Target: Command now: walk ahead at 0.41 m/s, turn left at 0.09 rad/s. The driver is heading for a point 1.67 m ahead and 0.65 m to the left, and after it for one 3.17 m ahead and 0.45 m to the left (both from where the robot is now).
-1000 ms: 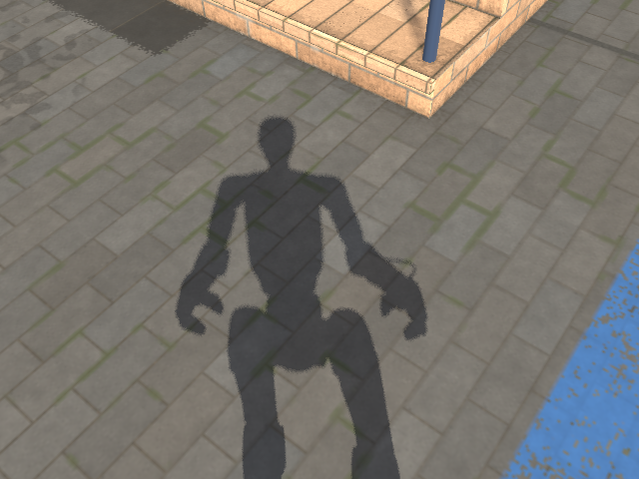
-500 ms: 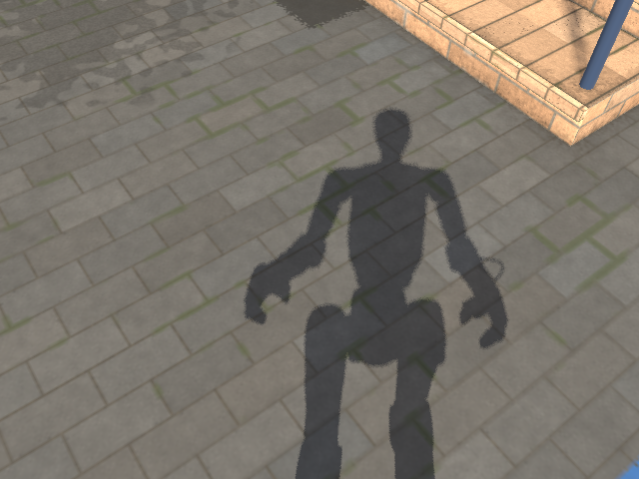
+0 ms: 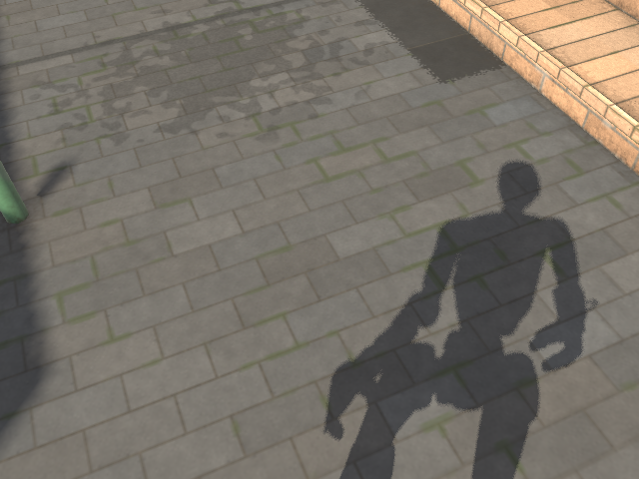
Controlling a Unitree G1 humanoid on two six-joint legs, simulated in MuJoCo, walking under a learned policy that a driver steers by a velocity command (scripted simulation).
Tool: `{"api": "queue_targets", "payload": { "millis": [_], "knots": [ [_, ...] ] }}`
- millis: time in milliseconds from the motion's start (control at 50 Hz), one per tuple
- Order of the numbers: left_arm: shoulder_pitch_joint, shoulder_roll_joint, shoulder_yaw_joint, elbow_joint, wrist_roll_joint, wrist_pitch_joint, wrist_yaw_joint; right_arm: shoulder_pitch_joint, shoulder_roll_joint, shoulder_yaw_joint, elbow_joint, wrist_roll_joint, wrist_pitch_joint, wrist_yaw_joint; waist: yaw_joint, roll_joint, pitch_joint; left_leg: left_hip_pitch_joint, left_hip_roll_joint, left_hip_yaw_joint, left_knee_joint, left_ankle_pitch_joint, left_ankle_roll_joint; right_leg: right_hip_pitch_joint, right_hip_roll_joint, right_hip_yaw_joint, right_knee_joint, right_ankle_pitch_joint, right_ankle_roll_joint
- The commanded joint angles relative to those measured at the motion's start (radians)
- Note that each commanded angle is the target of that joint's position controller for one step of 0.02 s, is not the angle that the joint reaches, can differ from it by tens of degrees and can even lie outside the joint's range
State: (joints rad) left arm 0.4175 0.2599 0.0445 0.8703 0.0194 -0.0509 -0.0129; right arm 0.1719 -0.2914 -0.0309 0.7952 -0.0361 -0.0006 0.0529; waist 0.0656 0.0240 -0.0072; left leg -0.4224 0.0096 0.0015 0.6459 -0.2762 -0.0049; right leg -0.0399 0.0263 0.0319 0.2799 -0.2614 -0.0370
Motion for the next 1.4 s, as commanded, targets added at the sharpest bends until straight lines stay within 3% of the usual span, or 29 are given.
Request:
{"api": "queue_targets", "payload": {
  "millis": [20,60,80,100,120,160,200,340,460,520,560,580,600,620,640,660,720,800,900,980,1060,1100,1120,1140,1160,1180,1220,1280,1400],
  "knots": [
    [0.007,0.181,0.044,-0.028,-0.002,-0.012,-0.001,-0.106,-0.063,-0.007,-0.091,0.007,-0.033,-0.011,-0.018,-0.155,0.096,0.094,-0.033,0.063,-0.130,0.014,0.039,-0.138,-0.248,0.192,-0.081,0.016,-0.167],
    [-0.007,0.159,0.035,-0.022,-0.009,-0.012,0.001,0.076,-0.088,-0.019,-0.026,-0.001,-0.051,-0.031,-0.114,-0.079,0.033,0.394,-0.051,0.044,-0.236,0.059,0.071,-0.255,-0.201,0.124,0.093,0.179,-0.125],
    [-0.035,0.113,0.019,-0.046,-0.012,-0.017,-0.001,0.230,-0.155,-0.040,0.009,-0.016,-0.064,-0.048,-0.190,0.050,-0.069,0.585,0.110,-0.148,-0.312,-0.094,0.107,-0.351,-0.125,0.035,0.353,0.144,-0.086],
    [-0.048,0.027,-0.005,-0.104,-0.020,-0.023,-0.004,0.329,-0.269,-0.067,0.021,-0.015,-0.063,-0.056,-0.205,0.284,-0.140,0.717,0.369,-0.583,-0.452,-0.375,0.193,-0.600,0.010,-0.080,0.651,-0.206,-0.042],
    [-0.055,0.137,0.023,-0.083,0.000,-0.009,0.007,0.292,-0.227,-0.059,0.028,-0.001,-0.058,-0.053,-0.175,0.141,-0.056,0.607,0.390,-0.661,-0.472,-0.394,0.227,-0.668,-0.010,-0.005,0.794,-0.245,-0.059],
    [-0.077,0.116,0.020,-0.065,-0.001,-0.011,-0.012,0.159,-0.113,-0.028,0.004,0.007,-0.063,-0.043,-0.106,0.048,0.055,0.471,0.281,-0.431,-0.471,-0.173,0.204,-0.656,-0.091,0.025,0.808,-0.084,-0.064],
    [-0.078,0.103,0.018,-0.048,0.015,0.001,-0.025,0.134,-0.073,-0.013,0.010,0.012,-0.075,-0.046,-0.075,0.073,0.061,0.426,0.203,-0.287,-0.496,0.040,0.176,-0.612,-0.119,-0.004,0.773,-0.018,-0.036],
    [-0.279,0.063,0.004,-0.110,0.021,0.019,-0.039,0.246,-0.065,-0.008,0.103,0.028,-0.090,-0.047,-0.081,0.047,0.100,0.417,0.156,-0.123,-0.517,0.467,0.203,-0.699,-0.121,-0.075,0.662,0.131,0.029],
    [-0.468,0.046,-0.016,-0.179,0.010,0.013,-0.032,0.318,-0.088,-0.009,0.170,0.025,-0.091,-0.058,-0.110,0.044,0.129,0.448,0.176,-0.120,-0.500,0.612,0.194,-0.575,-0.068,-0.107,0.363,0.232,-0.005],
    [-0.378,0.079,-0.005,-0.158,0.010,0.003,-0.015,0.276,-0.116,-0.015,0.178,0.021,-0.086,-0.068,-0.046,0.047,0.078,0.493,0.187,-0.125,-0.370,0.865,0.169,-0.411,-0.019,-0.101,0.297,0.153,-0.047],
    [-0.097,0.130,0.020,-0.070,0.015,-0.015,0.009,0.248,-0.125,-0.018,0.179,0.021,-0.083,-0.064,0.075,0.020,-0.076,0.401,0.126,-0.093,-0.043,0.880,0.137,-0.043,-0.004,-0.092,0.212,0.154,-0.085],
    [0.062,0.215,0.042,-0.046,0.040,-0.022,0.028,0.268,-0.076,-0.005,0.151,0.027,-0.086,-0.059,0.114,-0.076,-0.209,0.215,0.060,-0.061,0.246,0.528,0.126,0.210,-0.228,0.134,0.191,-0.004,-0.121],
    [0.054,0.293,0.059,-0.052,0.053,-0.018,0.023,0.420,0.046,0.014,0.148,0.058,-0.078,-0.058,0.025,-0.294,-0.334,-0.104,-0.109,-0.018,0.587,-0.250,0.091,0.424,-0.506,0.601,0.086,-0.071,-0.239],
    [-0.022,0.209,0.047,-0.067,0.015,-0.008,0.017,0.340,-0.087,-0.018,0.158,0.023,-0.068,-0.064,0.022,-0.126,-0.242,-0.171,-0.054,-0.098,0.650,-0.201,0.110,0.286,-0.455,0.637,0.003,-0.182,-0.216],
    [-0.128,0.140,0.028,-0.077,0.007,-0.012,0.016,0.265,-0.092,-0.029,0.141,0.024,-0.066,-0.057,-0.019,-0.085,-0.082,-0.177,-0.004,-0.094,0.620,-0.098,0.114,0.125,-0.418,0.455,-0.030,-0.188,-0.186],
    [-0.177,0.096,0.018,-0.078,0.007,-0.020,0.012,0.233,-0.063,-0.024,0.136,0.026,-0.064,-0.051,-0.039,-0.068,-0.011,-0.149,0.030,-0.080,0.581,-0.040,0.111,0.014,-0.373,0.332,-0.069,-0.088,-0.162],
    [-0.162,0.053,0.007,-0.044,0.001,-0.044,0.015,0.236,-0.013,-0.023,0.142,0.005,-0.026,-0.030,-0.084,-0.101,0.037,-0.067,0.063,-0.062,0.534,0.001,0.094,-0.128,-0.303,0.112,-0.118,0.106,-0.114],
    [-0.103,0.062,0.014,-0.008,-0.005,-0.067,0.014,0.113,0.008,-0.024,0.091,0.003,-0.004,-0.011,-0.087,-0.096,0.077,-0.196,0.085,-0.039,0.476,0.120,0.077,-0.106,-0.286,-0.042,-0.156,0.230,-0.109],
    [-0.052,0.064,0.012,0.025,-0.003,-0.065,0.019,-0.081,0.031,-0.007,0.018,0.006,-0.014,0.010,-0.059,-0.087,0.112,-0.213,0.069,0.036,0.185,0.298,0.063,-0.074,-0.247,-0.191,-0.146,0.372,-0.093],
    [0.019,0.093,0.018,0.060,-0.003,-0.054,0.032,-0.198,0.026,0.000,-0.030,0.000,-0.016,0.020,-0.027,-0.085,0.125,-0.189,0.047,0.109,0.027,0.278,0.094,0.045,-0.285,-0.242,-0.116,0.493,-0.088],
    [0.022,0.133,0.027,0.076,0.003,-0.025,0.048,-0.142,-0.006,-0.015,-0.026,-0.007,-0.014,0.009,-0.071,-0.120,0.062,-0.060,-0.046,0.165,-0.026,0.082,0.165,0.168,-0.307,-0.297,0.096,0.958,-0.077],
    [0.012,0.159,0.033,0.071,0.004,-0.004,0.046,0.053,-0.046,-0.041,0.029,-0.009,-0.025,-0.004,-0.150,-0.113,-0.051,0.169,-0.112,0.158,-0.101,0.026,0.218,0.125,-0.307,-0.307,0.413,0.978,-0.070],
    [-0.005,0.155,0.033,0.050,0.004,-0.002,0.042,0.215,-0.107,-0.070,0.074,-0.021,-0.030,-0.020,-0.226,-0.045,-0.139,0.409,-0.045,0.030,-0.172,-0.011,0.265,-0.053,-0.287,-0.313,0.692,0.743,-0.037],
    [0.026,0.035,0.009,-0.025,-0.012,-0.011,0.019,0.216,-0.224,-0.101,0.060,-0.021,-0.023,-0.036,-0.160,0.199,-0.221,0.736,0.272,-0.479,-0.206,-0.058,0.408,-0.519,-0.113,-0.295,1.065,-0.136,0.029],
    [-0.102,0.119,0.028,-0.069,-0.009,-0.023,0.015,0.242,-0.233,-0.103,0.047,0.011,-0.010,-0.038,-0.196,0.085,-0.257,0.761,0.337,-0.759,-0.351,-0.020,0.449,-0.676,-0.016,-0.069,1.197,-0.275,0.039],
    [-0.187,0.112,0.024,-0.098,-0.012,-0.038,0.010,0.201,-0.209,-0.098,0.062,0.019,-0.007,-0.048,-0.179,0.022,-0.111,0.669,0.310,-0.576,-0.372,0.084,0.412,-0.752,-0.086,-0.012,1.147,-0.159,0.026],
    [-0.157,0.099,0.021,-0.074,-0.005,-0.045,0.014,0.106,-0.122,-0.078,0.059,0.026,-0.022,-0.056,-0.088,-0.060,0.014,0.437,0.216,-0.387,-0.392,0.326,0.332,-0.637,-0.145,-0.011,0.967,-0.066,0.026],
    [-0.121,0.078,0.019,-0.073,0.030,0.008,0.005,0.085,-0.089,-0.063,0.055,0.040,-0.053,-0.055,-0.032,-0.040,-0.003,0.322,0.133,-0.285,-0.412,0.471,0.308,-0.521,-0.153,-0.013,0.863,-0.059,0.066],
    [-0.341,0.073,0.013,-0.157,0.024,0.029,-0.003,0.214,-0.122,-0.069,0.077,0.034,-0.060,-0.050,-0.100,0.013,0.057,0.315,0.090,-0.292,-0.451,0.399,0.264,-0.640,-0.140,-0.035,0.618,0.143,0.098]
  ]
}}
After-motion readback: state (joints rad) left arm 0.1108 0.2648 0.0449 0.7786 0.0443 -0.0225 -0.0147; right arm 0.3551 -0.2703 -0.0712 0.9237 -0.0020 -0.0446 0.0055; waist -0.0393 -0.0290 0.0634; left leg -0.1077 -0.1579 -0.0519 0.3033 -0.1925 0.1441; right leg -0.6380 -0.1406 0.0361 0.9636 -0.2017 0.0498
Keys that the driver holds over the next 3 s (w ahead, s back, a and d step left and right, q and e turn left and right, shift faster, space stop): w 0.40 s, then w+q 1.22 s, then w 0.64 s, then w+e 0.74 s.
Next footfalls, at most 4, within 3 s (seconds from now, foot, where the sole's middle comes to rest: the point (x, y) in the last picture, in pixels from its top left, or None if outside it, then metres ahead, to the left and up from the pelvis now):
0.06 left None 0.12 0.11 -0.78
0.58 right None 0.46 -0.06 -0.78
1.12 left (286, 396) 0.70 0.17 -0.78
1.66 right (291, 270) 1.06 0.20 -0.78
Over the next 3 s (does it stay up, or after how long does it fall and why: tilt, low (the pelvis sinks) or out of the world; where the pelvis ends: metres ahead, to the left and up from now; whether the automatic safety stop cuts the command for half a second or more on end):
stays up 1.40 0.61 0.00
